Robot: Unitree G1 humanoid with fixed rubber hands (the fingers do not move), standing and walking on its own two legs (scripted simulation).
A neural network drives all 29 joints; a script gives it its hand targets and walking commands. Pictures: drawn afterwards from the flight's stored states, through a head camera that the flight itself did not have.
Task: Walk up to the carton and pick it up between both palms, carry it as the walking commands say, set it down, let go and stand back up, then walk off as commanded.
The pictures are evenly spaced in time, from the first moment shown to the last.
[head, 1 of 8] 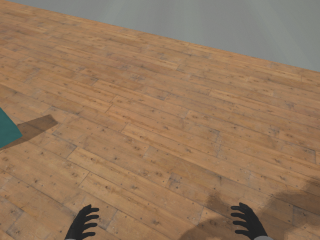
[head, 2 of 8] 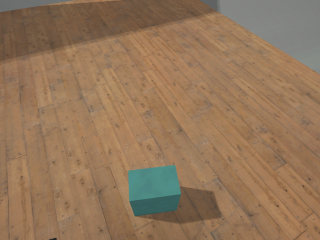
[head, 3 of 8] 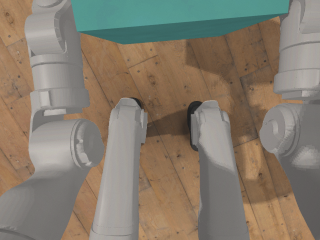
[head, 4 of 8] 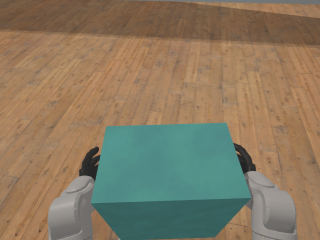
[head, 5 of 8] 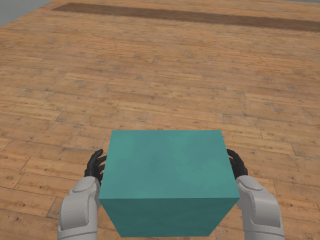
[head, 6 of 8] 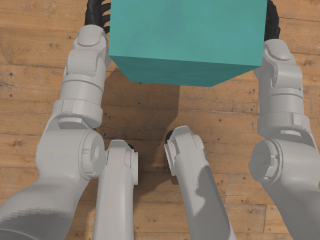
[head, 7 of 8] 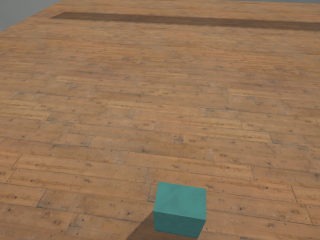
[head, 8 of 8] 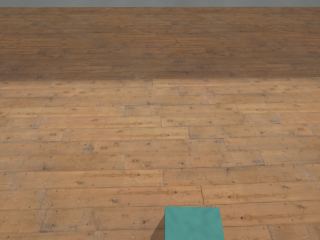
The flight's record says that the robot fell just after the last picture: no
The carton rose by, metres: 0.67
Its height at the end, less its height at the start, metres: -0.07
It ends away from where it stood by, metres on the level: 3.19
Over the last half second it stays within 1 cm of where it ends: yes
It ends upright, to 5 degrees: no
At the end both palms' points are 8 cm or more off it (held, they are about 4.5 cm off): yes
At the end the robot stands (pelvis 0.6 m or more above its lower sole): yes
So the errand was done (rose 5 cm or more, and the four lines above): no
